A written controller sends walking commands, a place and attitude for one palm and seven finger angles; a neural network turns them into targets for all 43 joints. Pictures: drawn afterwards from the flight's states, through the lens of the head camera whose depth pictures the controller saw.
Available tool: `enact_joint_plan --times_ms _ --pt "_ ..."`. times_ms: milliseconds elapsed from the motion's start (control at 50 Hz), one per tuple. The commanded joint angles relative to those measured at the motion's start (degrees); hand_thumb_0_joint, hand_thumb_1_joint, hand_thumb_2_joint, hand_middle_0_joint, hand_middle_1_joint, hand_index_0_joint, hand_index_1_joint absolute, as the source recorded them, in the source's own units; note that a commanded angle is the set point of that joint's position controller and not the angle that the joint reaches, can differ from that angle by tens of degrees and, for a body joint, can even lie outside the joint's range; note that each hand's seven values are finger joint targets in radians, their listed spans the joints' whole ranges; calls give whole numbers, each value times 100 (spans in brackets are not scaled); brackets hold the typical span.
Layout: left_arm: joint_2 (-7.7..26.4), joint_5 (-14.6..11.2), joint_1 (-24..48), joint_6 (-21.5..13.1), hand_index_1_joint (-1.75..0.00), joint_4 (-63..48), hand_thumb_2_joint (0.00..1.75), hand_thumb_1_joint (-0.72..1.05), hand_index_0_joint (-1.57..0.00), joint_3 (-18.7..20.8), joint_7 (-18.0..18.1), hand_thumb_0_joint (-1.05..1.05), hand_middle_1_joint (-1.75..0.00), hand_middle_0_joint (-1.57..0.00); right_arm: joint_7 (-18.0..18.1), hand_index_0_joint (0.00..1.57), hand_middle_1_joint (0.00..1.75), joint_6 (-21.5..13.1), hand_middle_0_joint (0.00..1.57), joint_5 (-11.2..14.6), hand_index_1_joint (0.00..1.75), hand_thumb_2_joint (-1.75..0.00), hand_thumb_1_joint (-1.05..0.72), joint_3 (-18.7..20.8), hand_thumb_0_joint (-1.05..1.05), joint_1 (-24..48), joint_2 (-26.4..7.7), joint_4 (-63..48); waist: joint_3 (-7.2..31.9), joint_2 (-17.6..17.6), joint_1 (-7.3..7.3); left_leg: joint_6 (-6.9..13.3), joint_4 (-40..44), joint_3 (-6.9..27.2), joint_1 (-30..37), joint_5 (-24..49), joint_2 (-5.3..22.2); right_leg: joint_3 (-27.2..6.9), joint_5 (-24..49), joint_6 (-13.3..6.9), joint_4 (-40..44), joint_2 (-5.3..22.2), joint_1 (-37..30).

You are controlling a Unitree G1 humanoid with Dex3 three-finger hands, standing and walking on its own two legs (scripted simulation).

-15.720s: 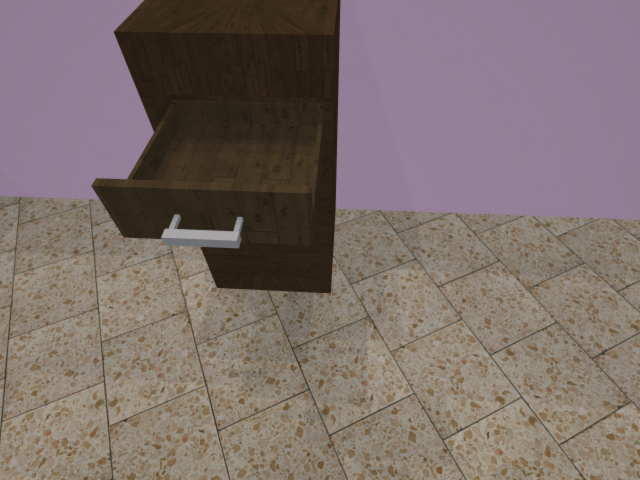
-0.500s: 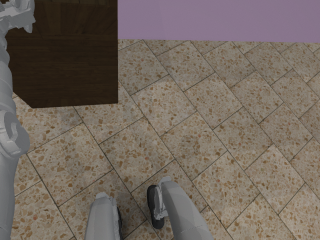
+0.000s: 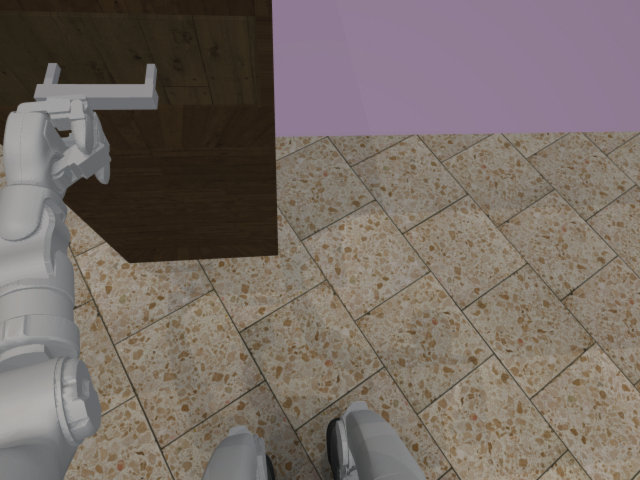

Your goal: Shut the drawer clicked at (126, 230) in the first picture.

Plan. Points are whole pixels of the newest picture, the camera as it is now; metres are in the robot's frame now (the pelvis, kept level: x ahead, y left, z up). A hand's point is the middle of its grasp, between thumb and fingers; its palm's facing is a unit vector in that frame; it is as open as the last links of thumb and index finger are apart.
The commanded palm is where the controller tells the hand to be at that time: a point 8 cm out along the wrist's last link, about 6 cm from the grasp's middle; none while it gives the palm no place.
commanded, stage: draw the hand back to the body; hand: left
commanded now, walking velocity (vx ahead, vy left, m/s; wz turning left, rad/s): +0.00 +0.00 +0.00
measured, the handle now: (101, 84) +0.61 +0.23 +0.03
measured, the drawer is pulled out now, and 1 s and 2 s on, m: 0.00 0.00 0.00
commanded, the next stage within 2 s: step back with the hand held close in 1.18 s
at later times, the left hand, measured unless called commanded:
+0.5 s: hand out of the picture +0.32 +0.22 +0.14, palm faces +0.20 -0.95 -0.25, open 3.3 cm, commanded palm +0.28 +0.27 +0.16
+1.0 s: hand out of the picture +0.19 +0.23 +0.23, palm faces +0.43 -0.81 -0.39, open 3.3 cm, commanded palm +0.13 +0.27 +0.25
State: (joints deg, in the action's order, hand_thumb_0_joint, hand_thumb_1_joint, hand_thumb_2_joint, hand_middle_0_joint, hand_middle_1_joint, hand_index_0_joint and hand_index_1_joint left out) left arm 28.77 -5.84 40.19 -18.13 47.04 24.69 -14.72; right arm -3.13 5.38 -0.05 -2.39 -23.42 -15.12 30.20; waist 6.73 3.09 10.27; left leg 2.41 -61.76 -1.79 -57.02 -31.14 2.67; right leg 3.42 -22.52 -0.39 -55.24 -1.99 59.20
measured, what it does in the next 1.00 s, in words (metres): rises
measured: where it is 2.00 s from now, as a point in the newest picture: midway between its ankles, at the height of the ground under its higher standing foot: outside the picture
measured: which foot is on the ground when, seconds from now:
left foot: down 0.00-1.00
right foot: down 0.00-1.00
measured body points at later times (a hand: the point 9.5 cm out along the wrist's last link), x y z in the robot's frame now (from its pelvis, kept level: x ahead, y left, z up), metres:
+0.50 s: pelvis +0.02 +0.00 +0.06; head +0.05 -0.01 +0.51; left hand +0.30 +0.27 +0.16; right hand +0.21 -0.22 -0.03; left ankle -0.03 +0.08 -0.66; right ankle +0.02 -0.12 -0.66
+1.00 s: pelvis +0.02 -0.01 +0.08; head -0.01 -0.04 +0.53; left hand +0.16 +0.28 +0.26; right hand +0.21 -0.22 -0.01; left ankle -0.03 +0.08 -0.66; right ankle +0.02 -0.12 -0.66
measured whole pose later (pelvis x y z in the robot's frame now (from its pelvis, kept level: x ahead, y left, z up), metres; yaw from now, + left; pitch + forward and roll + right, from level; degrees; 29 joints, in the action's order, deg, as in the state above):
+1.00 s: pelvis +0.02 -0.01 +0.08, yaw +3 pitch -4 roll -1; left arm 19.3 -4.3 -29.2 -4.3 -25.1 15.7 5.1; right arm 3.3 -4.7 0.6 -1.5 -12.9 -13.7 34.3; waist 0.3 4.6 -3.5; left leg 1.1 -25.2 -1.4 -3.6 -17.9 0.3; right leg 3.2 -12.8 -1.2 -23.5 -1.0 7.0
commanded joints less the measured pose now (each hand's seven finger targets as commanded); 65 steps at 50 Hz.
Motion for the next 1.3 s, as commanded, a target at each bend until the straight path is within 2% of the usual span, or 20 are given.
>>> enact_joint_plan --times_ms 0,40,100,180,240,280,300,320,340,360,460,500,620,760,980,1080,1160,1220,1260,1280 --pt "716 -655 1098 21 -160 -1965 90 90 -140 -345 -185 0 -160 -140 157 20 30 -199 20 188 30 -90 -90 444 0 -665 -977 -411 3177 188 -169 -41 1049 374 2483 3945 -46 -101 2936 -15 793 -126 -2973" --pt "675 -785 767 112 -160 -1895 90 90 -140 -277 -159 0 -160 -140 231 20 30 -276 20 211 30 -90 -90 435 0 -548 -985 -380 2620 -112 -203 -13 1259 243 2136 3220 -118 -125 2725 -13 962 -93 -3217" --pt "319 -807 265 -18 -160 -2420 90 90 -140 -574 -74 0 -160 -140 273 20 30 -411 20 226 30 -90 -90 428 0 -370 -870 -381 2271 489 -336 -75 1448 223 2692 3793 -117 -103 2827 -43 1056 -33 -3153" --pt "19 -820 -668 -78 -160 -3052 90 90 -140 -958 -155 0 -160 -140 269 20 30 -547 20 264 30 -90 -90 432 0 -91 -802 -457 2014 701 -461 -183 1622 335 3365 4539 -49 -35 2944 -69 1164 -1 -3176" --pt "103 -952 -1065 92 -160 -3351 90 90 -140 -840 -197 0 -160 -140 334 20 30 -637 20 306 30 -90 -90 411 0 220 -824 -595 1739 266 -547 -201 1825 393 3307 4160 -52 16 2768 -68 1267 35 -3412" --pt "294 -1010 -1184 155 -160 -3902 90 90 -140 -629 -164 0 -160 -140 377 20 30 -719 20 310 30 -90 -90 391 0 390 -788 -701 1935 461 -675 -234 1948 395 3572 4307 -77 1 2852 -84 1304 62 -3701" --pt "653 -190 -1258 323 -160 -4518 90 90 -140 -855 576 0 -160 -140 455 20 30 -638 20 272 30 -90 -90 464 0 824 -707 -797 2048 436 -981 -212 2167 393 3917 4370 -123 -203 2565 -171 1601 219 -3939" --pt "311 -127 -1679 481 -160 -4757 90 90 -140 -923 980 0 -160 -140 517 20 30 -645 20 245 30 -90 -90 459 0 846 -618 -863 1871 342 -888 -275 2321 399 4075 4355 -65 -151 2482 -157 1723 226 -3937" --pt "-16 -124 -2188 618 -160 -4877 90 90 -140 -1096 1178 0 -160 -140 556 20 30 -678 20 246 30 -90 -90 435 0 922 -580 -921 1632 240 -916 -291 2424 391 4030 4235 -42 -126 2382 -136 1799 242 -3950" --pt "-94 -81 -2326 742 -160 -5008 90 90 -140 -1237 1337 0 -160 -140 583 20 30 -685 20 267 30 -90 -90 403 0 1035 -593 -915 1448 253 -915 -265 2552 387 4067 4143 -34 -159 2364 -138 1910 236 -4031" --pt "30 87 -2659 1052 -160 -5491 90 90 -140 -1088 1886 0 -160 -140 756 20 30 -684 20 255 30 -90 -90 306 0 1390 -552 -800 807 -341 -936 -146 3135 302 4114 3073 -44 -173 2087 -138 2391 254 -4646" --pt "-69 109 -2963 1128 -160 -5705 90 90 -140 -1095 1965 0 -160 -140 791 20 30 -721 20 240 30 -90 -90 263 0 1488 -492 -778 731 -213 -1007 -138 3336 250 4308 3014 -70 -178 2096 -144 2537 271 -4881" --pt "-231 150 -3792 1174 -160 -6627 90 90 -140 -1170 2054 0 -160 -140 785 20 30 -945 20 177 30 -90 -90 170 0 1719 -420 -673 298 191 -1124 -175 3795 277 4796 3148 -55 -150 2043 -159 2978 256 -5235" --pt "7 147 -5206 1151 -160 -7467 90 90 -140 -603 2064 0 -160 -140 711 20 30 -1110 20 77 30 -90 -90 207 0 1824 -401 -564 -16 -150 -1292 -135 3989 225 4832 3294 -81 -180 2292 -157 3245 236 -5686" --pt "117 140 -6755 936 -160 -8856 90 90 -140 -113 2110 0 -160 -140 713 20 30 -1466 20 60 30 -90 -90 282 0 1871 -325 -568 -353 59 -1389 -88 4005 147 4868 2777 -106 -311 1933 -128 3499 239 -5606" --pt "-172 180 -6489 969 -160 -8206 90 90 -140 -354 2118 0 -160 -140 770 20 30 -1510 20 60 30 -90 -90 319 0 1795 -372 -397 -1043 -343 -1250 -21 4041 137 4786 2101 -113 -374 1061 -86 3789 266 -5077" --pt "-25 194 -6421 907 -160 -8234 90 90 -140 -227 2153 0 -160 -140 810 20 30 -1554 20 45 30 -90 -90 330 0 1854 -353 -384 -778 -257 -1325 7 4017 126 4895 2001 -154 -429 839 -88 3847 299 -5184" --pt "-15 213 -6426 842 -160 -8574 90 90 -140 -236 2180 0 -160 -140 803 20 30 -1636 20 23 30 -90 -90 320 0 1875 -322 -402 -358 53 -1372 -10 4031 113 5000 2235 -162 -420 1195 -103 3713 322 -5491" --pt "100 230 -6435 843 -160 -8612 90 90 -140 -150 2205 0 -160 -140 797 20 30 -1694 20 21 30 -90 -90 296 0 1890 -321 -397 -428 243 -1405 -42 4065 145 4970 2268 -171 -425 1277 -123 3721 296 -5505" --pt "28 223 -6446 830 -160 -8647 90 90 -140 -208 2206 0 -160 -140 795 20 30 -1716 20 12 30 -90 -90 281 0 1890 -290 -393 -475 153 -1390 -47 4090 157 4946 2299 -164 -388 1320 -118 3702 296 -5536"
